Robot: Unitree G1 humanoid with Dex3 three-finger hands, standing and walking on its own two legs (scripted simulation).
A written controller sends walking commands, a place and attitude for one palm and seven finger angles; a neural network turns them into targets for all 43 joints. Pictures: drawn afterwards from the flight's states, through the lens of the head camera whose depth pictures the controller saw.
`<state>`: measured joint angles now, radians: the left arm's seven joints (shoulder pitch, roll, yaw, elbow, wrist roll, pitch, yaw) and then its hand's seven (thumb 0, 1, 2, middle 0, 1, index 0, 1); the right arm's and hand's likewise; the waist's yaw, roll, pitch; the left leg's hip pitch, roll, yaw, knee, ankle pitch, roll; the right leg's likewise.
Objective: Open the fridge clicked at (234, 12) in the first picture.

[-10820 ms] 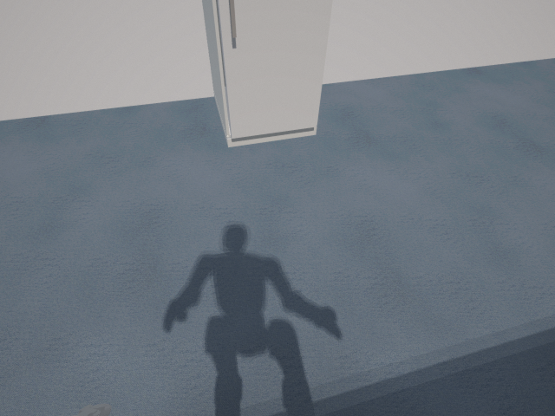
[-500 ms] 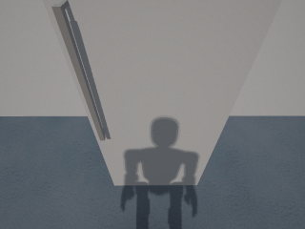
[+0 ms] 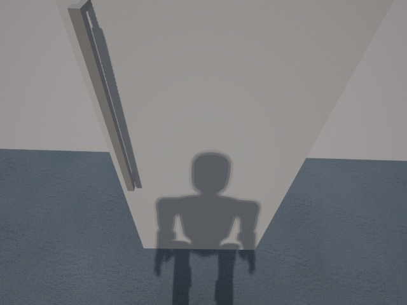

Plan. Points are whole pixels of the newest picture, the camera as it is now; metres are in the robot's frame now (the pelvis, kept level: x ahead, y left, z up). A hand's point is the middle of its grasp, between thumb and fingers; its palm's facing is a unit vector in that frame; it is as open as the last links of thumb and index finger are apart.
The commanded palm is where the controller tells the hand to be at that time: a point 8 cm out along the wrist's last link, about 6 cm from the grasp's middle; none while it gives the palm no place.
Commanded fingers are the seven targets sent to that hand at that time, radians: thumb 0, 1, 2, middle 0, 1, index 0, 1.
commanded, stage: come to a stop and stand still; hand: left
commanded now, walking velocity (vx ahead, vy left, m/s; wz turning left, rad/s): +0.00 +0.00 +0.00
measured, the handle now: (114, 121) +0.44 +0.22 +0.12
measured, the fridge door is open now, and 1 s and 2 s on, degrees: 0 0 0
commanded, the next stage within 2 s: look again from close up in 0.48 s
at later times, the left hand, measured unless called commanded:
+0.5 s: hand out of the picture +0.01 +0.19 -0.18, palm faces -0.01 -0.98 -0.20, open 7.4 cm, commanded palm none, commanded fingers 0.00 0.90 0.90 -0.20 -0.30 -0.20 -0.30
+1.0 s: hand out of the picture +0.03 +0.20 -0.17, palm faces -0.02 -0.97 -0.22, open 7.4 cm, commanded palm none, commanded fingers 0.00 0.90 0.90 -0.20 -0.30 -0.20 -0.30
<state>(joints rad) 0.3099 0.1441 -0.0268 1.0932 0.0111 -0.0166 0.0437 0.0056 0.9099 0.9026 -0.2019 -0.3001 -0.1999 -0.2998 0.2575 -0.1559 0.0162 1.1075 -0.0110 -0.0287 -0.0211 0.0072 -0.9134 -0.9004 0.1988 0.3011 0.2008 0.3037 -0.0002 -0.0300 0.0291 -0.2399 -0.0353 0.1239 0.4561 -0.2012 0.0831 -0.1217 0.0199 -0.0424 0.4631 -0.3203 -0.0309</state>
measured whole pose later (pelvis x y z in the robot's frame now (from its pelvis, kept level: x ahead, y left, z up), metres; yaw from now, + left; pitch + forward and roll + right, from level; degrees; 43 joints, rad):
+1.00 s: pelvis +0.01 +0.01 +0.00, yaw +0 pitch -1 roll +0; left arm 0.23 0.23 -0.02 1.10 0.01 -0.01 0.03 0.01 0.91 0.90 -0.20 -0.30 -0.20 -0.30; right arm 0.18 -0.22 0.01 1.13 -0.01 -0.03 -0.01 0.00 -0.90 -0.90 0.20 0.30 0.20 0.30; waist 0.00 -0.03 0.04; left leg -0.19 -0.06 0.13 0.37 -0.17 0.09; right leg -0.08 0.00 -0.03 0.39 -0.30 -0.02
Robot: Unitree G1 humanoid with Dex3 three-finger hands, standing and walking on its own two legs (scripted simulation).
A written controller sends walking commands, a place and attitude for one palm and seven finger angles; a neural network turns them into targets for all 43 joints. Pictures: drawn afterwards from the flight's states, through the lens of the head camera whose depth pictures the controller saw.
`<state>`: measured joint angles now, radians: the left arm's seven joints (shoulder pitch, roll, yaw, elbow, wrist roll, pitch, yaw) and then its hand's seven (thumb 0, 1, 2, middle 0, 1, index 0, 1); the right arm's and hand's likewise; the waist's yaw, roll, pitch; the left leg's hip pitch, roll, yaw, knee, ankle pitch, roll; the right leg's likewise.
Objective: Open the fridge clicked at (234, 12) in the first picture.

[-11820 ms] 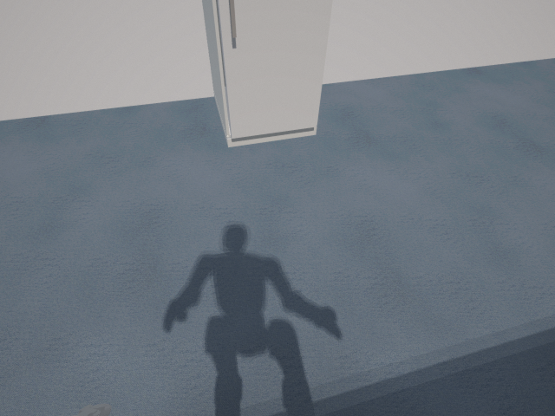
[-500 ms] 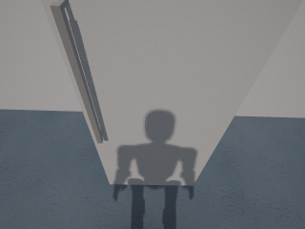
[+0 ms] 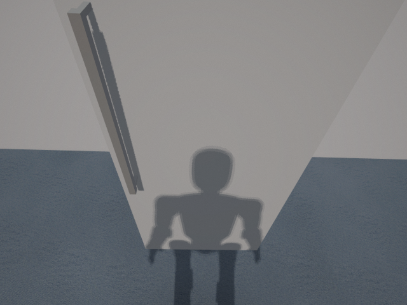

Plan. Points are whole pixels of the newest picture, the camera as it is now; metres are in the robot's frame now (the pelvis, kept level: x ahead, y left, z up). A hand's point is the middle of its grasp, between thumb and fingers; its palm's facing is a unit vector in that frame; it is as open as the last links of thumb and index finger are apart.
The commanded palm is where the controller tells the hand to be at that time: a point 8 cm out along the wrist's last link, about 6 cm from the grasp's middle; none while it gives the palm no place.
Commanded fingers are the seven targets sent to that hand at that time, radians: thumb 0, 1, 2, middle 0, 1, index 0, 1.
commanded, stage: look again from close up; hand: left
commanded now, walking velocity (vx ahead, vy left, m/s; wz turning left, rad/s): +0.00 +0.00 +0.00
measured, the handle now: (116, 126) +0.43 +0.22 +0.11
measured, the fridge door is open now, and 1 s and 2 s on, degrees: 0 0 0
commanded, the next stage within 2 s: raise the hand to about handle height in 0.34 s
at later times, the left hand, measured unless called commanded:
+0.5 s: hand out of the picture +0.05 +0.21 -0.16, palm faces +0.14 -0.96 -0.23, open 7.4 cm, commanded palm +0.09 +0.25 -0.07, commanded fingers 0.00 0.81 0.86 -0.21 -0.36 -0.21 -0.36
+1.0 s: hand (90, 301) +0.14 +0.21 -0.04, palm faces +0.17 -0.98 -0.06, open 9.4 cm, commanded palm +0.12 +0.27 -0.03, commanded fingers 0.00 0.22 0.61 -0.25 -0.74 -0.25 -0.74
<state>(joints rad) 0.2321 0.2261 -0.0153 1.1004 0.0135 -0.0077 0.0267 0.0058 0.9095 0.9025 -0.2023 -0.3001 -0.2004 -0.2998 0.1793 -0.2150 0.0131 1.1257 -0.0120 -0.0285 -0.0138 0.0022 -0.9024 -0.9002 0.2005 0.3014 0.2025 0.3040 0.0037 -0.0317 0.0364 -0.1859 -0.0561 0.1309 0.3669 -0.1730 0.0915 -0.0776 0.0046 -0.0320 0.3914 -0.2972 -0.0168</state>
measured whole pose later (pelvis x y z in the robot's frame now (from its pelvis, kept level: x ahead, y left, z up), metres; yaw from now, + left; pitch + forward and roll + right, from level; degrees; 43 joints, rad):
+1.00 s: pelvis -0.04 -0.04 -0.09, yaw +6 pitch +10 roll -3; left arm 0.38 0.30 0.25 0.10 -0.34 -0.49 -0.33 0.02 0.45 0.71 -0.23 -0.59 -0.23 -0.59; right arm 0.21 -0.25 0.02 0.54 0.04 -0.24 -0.07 0.01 -0.90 -0.90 0.20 0.30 0.20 0.30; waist 0.03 0.00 -0.11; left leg -0.88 -0.01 -0.03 1.14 -0.44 0.04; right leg -0.76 0.08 -0.16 1.08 -0.51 -0.09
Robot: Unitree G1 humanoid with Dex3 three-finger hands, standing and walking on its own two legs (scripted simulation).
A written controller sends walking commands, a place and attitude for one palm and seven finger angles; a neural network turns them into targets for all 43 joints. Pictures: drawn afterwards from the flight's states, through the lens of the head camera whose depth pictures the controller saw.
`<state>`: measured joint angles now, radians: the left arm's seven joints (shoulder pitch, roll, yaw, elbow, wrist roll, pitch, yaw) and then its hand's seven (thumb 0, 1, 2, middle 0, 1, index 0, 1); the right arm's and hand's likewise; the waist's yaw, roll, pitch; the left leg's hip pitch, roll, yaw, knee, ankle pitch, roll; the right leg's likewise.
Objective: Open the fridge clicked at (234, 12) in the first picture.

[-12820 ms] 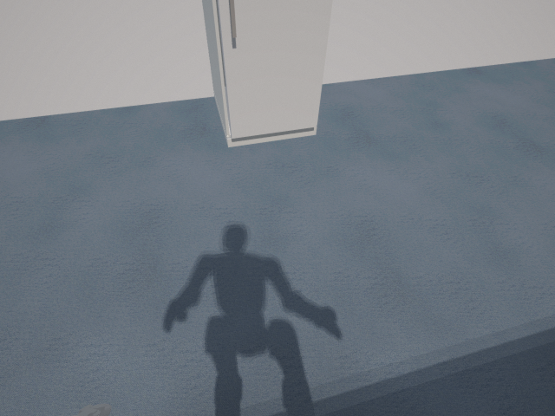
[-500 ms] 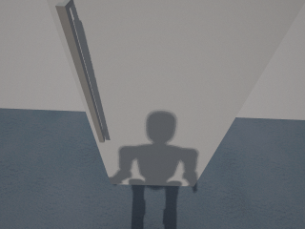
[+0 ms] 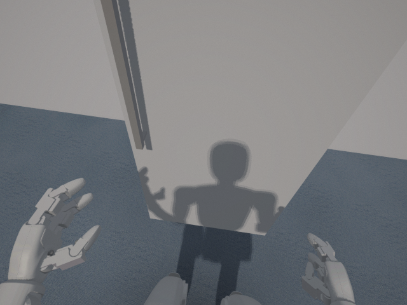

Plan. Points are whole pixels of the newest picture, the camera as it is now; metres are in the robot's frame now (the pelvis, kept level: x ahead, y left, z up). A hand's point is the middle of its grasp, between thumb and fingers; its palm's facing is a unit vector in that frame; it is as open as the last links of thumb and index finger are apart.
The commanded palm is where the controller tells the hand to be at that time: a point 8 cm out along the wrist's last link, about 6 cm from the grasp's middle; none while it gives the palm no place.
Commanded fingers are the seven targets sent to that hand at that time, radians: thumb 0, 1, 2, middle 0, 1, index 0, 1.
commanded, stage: raise the hand to about handle height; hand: left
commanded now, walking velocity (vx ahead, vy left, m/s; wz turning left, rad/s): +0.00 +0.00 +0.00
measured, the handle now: (126, 62) +0.49 +0.21 +0.20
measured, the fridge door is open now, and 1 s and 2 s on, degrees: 0 0 0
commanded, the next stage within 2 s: move the hooked fingers beside the handle in 1.54 s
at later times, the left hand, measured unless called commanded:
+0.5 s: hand (67, 196) +0.26 +0.26 +0.09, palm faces +0.01 -1.00 -0.06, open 12.4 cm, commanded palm +0.24 +0.32 +0.10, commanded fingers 0.00 -0.36 0.36 -0.29 -1.11 -0.29 -1.11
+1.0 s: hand (36, 163) +0.29 +0.31 +0.13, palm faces +0.02 -1.00 -0.06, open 13.9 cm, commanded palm +0.27 +0.36 +0.14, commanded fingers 0.00 -0.50 0.30 -0.30 -1.20 -0.30 -1.20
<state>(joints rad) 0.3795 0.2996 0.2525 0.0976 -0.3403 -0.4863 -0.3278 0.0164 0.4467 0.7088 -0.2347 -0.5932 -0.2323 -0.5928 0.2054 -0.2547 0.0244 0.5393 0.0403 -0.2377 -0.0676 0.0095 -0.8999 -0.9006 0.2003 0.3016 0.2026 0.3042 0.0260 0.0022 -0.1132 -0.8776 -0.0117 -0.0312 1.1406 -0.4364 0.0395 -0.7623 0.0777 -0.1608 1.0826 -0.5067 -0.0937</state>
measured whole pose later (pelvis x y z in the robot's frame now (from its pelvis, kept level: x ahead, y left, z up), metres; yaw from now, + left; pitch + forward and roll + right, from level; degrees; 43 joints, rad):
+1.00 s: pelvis +0.02 +0.05 +0.05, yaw -1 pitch +5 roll -3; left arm 0.06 0.42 0.37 0.26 -0.35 -0.21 -0.43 -0.01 -0.49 0.31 -0.30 -1.20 -0.30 -1.20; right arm 0.27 -0.27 0.06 0.57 0.06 -0.23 -0.09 0.01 -0.90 -0.90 0.20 0.30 0.21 0.30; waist 0.01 0.03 -0.06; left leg -0.58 -0.06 0.03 0.81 -0.33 0.10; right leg -0.48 0.04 -0.08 0.76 -0.38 -0.03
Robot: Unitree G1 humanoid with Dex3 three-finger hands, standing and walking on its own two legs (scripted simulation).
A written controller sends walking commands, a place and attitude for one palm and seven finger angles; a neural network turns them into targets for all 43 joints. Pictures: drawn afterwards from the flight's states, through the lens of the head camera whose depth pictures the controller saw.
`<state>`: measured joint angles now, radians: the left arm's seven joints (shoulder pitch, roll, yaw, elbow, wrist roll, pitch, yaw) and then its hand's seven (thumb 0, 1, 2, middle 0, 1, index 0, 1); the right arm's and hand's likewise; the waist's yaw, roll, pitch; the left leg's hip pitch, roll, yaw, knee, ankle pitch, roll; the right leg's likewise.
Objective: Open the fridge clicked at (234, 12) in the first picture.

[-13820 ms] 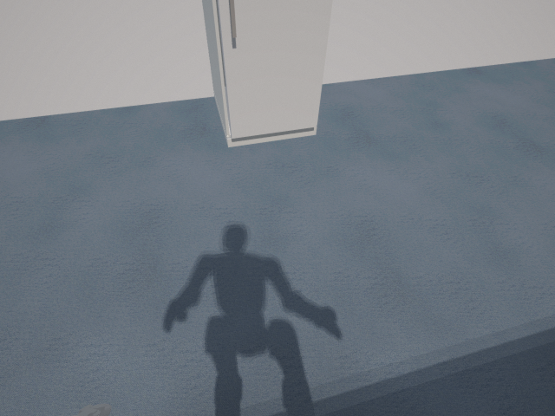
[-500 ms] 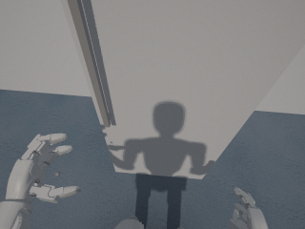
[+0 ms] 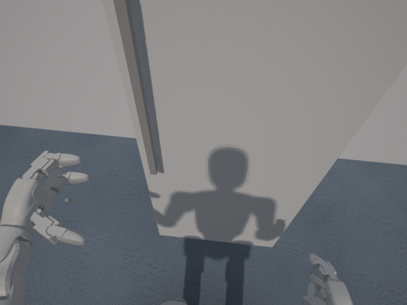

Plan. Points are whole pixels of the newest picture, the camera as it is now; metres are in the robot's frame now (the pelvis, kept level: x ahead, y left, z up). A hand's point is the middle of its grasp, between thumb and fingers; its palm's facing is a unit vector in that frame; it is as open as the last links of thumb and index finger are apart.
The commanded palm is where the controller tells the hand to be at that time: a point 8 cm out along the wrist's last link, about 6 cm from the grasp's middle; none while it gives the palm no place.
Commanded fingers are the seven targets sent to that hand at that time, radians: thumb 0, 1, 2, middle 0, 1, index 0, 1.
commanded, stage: raise the hand to about handle height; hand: left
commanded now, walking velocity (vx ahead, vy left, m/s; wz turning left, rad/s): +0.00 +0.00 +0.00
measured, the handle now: (143, 100) +0.47 +0.17 +0.15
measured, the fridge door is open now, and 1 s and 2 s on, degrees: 0 0 0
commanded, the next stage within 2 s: move the hooked fingers beside the handle in 0.54 s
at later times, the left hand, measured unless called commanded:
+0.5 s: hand (71, 196) +0.27 +0.26 +0.09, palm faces +0.03 -1.00 -0.04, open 14.0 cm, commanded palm +0.24 +0.31 +0.09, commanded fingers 0.00 -0.50 0.30 -0.30 -1.20 -0.30 -1.20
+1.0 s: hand (82, 186) +0.29 +0.25 +0.09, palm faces +0.01 -1.00 -0.03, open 14.0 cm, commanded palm +0.27 +0.30 +0.09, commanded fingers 0.00 -0.50 0.30 -0.30 -1.20 -0.30 -1.20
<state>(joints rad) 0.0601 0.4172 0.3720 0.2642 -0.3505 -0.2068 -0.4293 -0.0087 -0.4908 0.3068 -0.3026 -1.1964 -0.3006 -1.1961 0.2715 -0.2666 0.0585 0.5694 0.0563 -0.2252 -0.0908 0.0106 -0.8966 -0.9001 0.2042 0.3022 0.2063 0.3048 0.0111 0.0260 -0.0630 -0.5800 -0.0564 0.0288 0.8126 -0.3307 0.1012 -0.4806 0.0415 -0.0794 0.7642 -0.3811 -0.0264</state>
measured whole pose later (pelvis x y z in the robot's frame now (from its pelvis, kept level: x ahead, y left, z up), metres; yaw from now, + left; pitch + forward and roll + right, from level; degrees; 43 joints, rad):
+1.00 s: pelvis +0.01 -0.02 +0.00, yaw +0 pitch +6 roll -2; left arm -0.04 0.42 0.39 0.38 -0.36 -0.21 -0.47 -0.01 -0.50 0.30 -0.30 -1.20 -0.30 -1.20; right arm 0.27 -0.27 0.05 0.57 0.06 -0.21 -0.08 0.01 -0.90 -0.90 0.20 0.30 0.21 0.30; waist 0.00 0.03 -0.07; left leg -0.58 -0.04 0.02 0.80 -0.33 0.08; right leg -0.48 0.06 -0.08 0.76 -0.38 -0.05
